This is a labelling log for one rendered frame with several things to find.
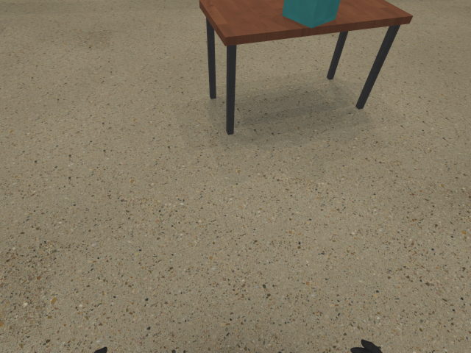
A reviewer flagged table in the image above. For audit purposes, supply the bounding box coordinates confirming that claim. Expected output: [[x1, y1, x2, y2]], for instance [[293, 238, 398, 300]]
[[199, 0, 413, 135]]

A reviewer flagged carton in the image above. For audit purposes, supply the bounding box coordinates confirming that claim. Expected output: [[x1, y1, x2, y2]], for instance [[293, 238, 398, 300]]
[[282, 0, 341, 28]]

